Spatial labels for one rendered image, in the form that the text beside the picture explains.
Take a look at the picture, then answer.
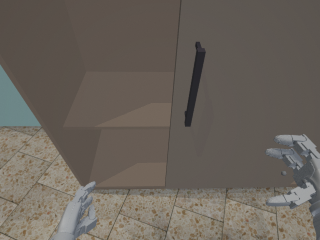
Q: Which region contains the robot right hand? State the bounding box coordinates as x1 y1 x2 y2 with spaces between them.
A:
264 134 320 209

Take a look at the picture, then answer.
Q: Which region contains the robot left hand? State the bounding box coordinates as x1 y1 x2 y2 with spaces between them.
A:
56 181 98 238

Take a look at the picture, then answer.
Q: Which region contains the wardrobe door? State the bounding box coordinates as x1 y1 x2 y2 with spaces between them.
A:
165 0 320 189

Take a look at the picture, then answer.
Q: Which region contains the robot right forearm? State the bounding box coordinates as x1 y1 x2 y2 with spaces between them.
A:
309 200 320 240

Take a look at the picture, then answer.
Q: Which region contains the handle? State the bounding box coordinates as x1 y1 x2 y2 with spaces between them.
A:
184 41 206 127

